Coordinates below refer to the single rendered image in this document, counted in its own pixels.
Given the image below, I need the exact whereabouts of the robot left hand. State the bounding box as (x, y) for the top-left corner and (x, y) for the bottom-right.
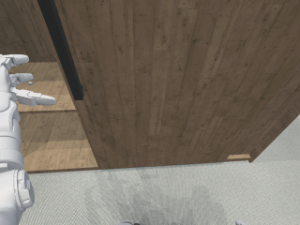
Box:
(0, 54), (56, 107)

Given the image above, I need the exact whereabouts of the wardrobe door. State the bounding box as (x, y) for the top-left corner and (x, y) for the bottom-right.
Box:
(33, 0), (300, 170)
(231, 61), (300, 155)

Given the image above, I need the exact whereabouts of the robot left upper arm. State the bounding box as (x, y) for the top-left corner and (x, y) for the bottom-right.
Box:
(0, 169), (35, 225)

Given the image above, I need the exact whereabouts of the handle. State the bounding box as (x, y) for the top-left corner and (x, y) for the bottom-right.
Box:
(37, 0), (84, 100)

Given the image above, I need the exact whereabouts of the robot left forearm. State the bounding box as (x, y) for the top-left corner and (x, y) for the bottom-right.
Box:
(0, 92), (24, 173)

